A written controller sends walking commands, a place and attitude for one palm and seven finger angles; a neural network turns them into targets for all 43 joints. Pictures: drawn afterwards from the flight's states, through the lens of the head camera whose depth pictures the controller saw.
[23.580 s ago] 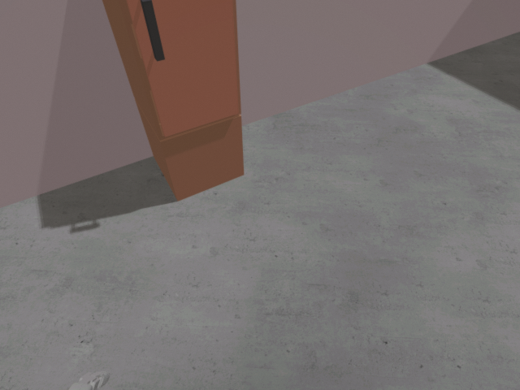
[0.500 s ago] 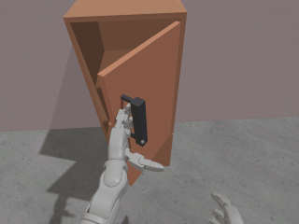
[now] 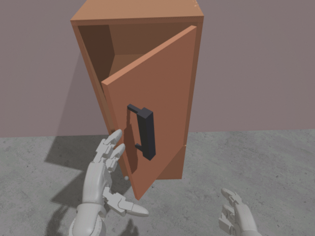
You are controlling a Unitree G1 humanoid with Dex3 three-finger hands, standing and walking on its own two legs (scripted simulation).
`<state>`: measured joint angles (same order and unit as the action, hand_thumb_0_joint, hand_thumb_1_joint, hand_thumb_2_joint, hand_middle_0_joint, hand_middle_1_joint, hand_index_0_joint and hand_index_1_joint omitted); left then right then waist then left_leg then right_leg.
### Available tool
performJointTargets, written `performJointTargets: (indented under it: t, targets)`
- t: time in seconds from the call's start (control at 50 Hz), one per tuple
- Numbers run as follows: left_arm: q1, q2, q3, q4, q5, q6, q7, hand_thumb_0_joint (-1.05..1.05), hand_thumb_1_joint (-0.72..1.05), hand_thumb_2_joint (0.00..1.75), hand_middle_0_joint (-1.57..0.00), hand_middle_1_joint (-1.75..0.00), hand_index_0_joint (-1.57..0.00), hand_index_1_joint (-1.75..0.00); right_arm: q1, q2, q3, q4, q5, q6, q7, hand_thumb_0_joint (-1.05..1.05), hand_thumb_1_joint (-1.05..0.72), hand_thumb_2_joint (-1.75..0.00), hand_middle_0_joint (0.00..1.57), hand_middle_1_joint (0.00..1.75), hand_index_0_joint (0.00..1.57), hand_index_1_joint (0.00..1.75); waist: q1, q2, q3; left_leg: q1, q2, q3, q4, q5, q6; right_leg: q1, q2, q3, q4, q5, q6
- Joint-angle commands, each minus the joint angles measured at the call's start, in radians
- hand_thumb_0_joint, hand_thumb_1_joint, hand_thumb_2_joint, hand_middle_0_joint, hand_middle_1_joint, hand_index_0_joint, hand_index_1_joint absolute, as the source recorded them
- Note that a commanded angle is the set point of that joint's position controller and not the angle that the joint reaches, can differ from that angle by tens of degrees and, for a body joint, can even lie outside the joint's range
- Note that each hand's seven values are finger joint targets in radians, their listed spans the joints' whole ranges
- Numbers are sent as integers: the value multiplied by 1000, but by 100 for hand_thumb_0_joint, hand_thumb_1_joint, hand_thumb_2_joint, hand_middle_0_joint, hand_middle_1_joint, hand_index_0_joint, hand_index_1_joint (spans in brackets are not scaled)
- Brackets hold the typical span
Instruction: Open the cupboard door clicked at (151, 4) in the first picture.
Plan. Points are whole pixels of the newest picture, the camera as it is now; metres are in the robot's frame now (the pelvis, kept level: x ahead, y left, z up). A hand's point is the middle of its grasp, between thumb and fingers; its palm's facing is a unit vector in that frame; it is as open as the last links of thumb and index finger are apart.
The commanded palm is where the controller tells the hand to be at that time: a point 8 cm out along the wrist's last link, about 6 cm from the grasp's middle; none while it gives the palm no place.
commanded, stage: slide the hand sideways off the handle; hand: left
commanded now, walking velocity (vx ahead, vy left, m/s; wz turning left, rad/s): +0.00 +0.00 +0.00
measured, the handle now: (141, 132) +0.35 +0.08 +0.09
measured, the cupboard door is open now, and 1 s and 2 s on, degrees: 52 52 52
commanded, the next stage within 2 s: draw the hand back to the body in 0.16 s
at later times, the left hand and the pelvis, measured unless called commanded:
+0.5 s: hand (97, 186) +0.19 +0.14 +0.11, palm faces +0.12 -0.99 -0.05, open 16.3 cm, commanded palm +0.15 +0.19 +0.11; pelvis -0.01 +0.01 -0.01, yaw +1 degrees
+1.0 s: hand (53, 186) +0.17 +0.21 +0.14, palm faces +0.27 -0.91 -0.31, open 14.5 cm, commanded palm +0.14 +0.26 +0.15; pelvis -0.01 +0.02 +0.01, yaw +1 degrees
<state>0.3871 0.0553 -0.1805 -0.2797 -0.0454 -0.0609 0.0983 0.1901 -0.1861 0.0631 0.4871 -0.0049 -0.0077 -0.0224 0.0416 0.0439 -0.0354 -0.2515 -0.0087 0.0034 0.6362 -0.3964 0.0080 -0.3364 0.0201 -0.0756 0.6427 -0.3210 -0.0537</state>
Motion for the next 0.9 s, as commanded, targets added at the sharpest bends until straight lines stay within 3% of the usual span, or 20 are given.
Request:
performJointTargets:
  t: [0.0, 0.1, 0.2, 0.3, 0.36, 0.44, 0.46, 0.56, 0.58, 0.64, 0.74, 0.76, 0.78, 0.88]
  targets:
    - [-23, 39, 94, -260, -26, -80, -10, 0, -50, 30, -15, -30, -15, -30, -99, -86, -39, -171, 0, -70, -9, 0, -90, -90, 20, 30, 20, 30, 4, -90, -123, -81, -5, -12, -60, 272, 16, 154, -34, 68, -76, 336, 32]
    - [30, 25, 55, -330, -44, -115, -69, 0, -50, 30, -15, -30, -15, -30, -70, -101, -45, -176, 3, -121, -12, 0, -90, -90, 20, 30, 20, 30, -18, -71, -127, -92, -2, -24, -28, 276, 18, 104, -32, 57, -49, 328, 35]
    - [-16, 36, 35, -328, -47, -137, -99, 0, -50, 30, -15, -30, -15, -30, -48, -114, -49, -166, 5, -176, -20, 0, -90, -90, 20, 30, 20, 30, -38, -75, -86, -139, -5, -44, -2, 198, 16, 19, -30, 53, -40, 189, 34]
    - [26, 119, 145, -317, -39, -120, -61, 0, -50, 30, -15, -30, -15, -30, -49, -111, -48, -166, 7, -187, -25, 0, -90, -90, 20, 30, 20, 30, 9, -66, -143, -165, -10, -41, -13, 173, 11, 60, -33, 59, -35, 128, 27]
    - [0, 115, 167, -360, -59, -108, -51, 0, -50, 30, -15, -30, -15, -30, -67, -102, -43, -171, 13, -193, -29, 0, -90, -90, 20, 30, 20, 30, 17, -43, -153, -156, -9, -35, -23, 183, 10, 83, -33, 61, -41, 142, 25]
    - [10, 117, 182, -383, -101, -89, -75, 0, -50, 30, -15, -30, -15, -30, -68, -108, -38, -160, 22, -214, -32, 0, -90, -90, 20, 30, 20, 30, 11, -54, -128, -144, -2, -41, -35, 190, 8, 85, -27, 51, -56, 154, 28]
    - [14, 117, 180, -381, -107, -82, -90, 0, -50, 30, -15, -30, -15, -30, -64, -111, -37, -156, 22, -218, -34, 0, -90, -90, 20, 30, 20, 30, 6, -81, -123, -143, -2, -41, -33, 196, 11, 90, -28, 53, -62, 168, 32]
    - [1, 152, 211, -360, -119, -11, -140, 0, -50, 30, -15, -30, -15, -30, -70, -123, -32, -143, 28, -227, -46, 0, -90, -90, 20, 30, 20, 30, 3, -42, -48, -133, -2, -44, -53, 146, 12, 59, -31, 56, -103, 80, 31]
    - [5, 176, 243, -361, -126, 1, -145, 0, -50, 30, -15, -30, -15, -30, -69, -126, -32, -139, 29, -227, -49, 0, -90, -90, 20, 30, 20, 30, 8, -72, -55, -134, -1, -46, -57, 152, 13, 74, -31, 58, -109, 82, 32]
    - [-6, 201, 288, -388, -140, 22, -153, 0, -50, 30, -15, -30, -15, -30, -83, -122, -29, -138, 30, -227, -55, 0, -90, -90, 20, 30, 20, 30, 19, -50, -72, -113, -4, -45, -67, 167, 11, 95, -31, 53, -114, 89, 31]
    - [-53, 227, 346, -422, -174, 12, -156, 0, -32, 37, -16, -30, -16, -30, -86, -120, -27, -124, 33, -248, -61, 0, -90, -90, 20, 30, 20, 30, 22, -23, -85, -75, -4, -52, -82, 192, 4, 109, -25, 40, -118, 114, 30]
    - [-28, 387, 360, -465, -28, -33, -76, 0, -29, 39, -16, -30, -16, -30, -70, -123, -35, -100, 8, -244, -70, 0, -90, -90, 20, 30, 20, 30, 18, -8, -72, -51, 2, -41, -118, 218, 19, 165, -41, 74, -173, 144, 18]
    - [56, 313, 339, -416, -25, -37, -47, 0, -26, 40, -16, -30, -16, -30, -66, -109, -30, -99, -1, -243, -70, 0, -90, -90, 20, 30, 20, 30, 16, -27, -38, -44, 3, -37, -130, 230, 19, 166, -45, 69, -191, 151, 20]
    - [17, 297, 322, -383, 8, -74, -7, 0, -8, 48, -16, -30, -16, -30, -82, -119, -31, -69, -5, -230, -58, 0, -90, -90, 20, 30, 20, 30, 4, 8, 16, 14, 16, -41, -191, 240, 15, 182, -40, 54, -231, 143, 23]
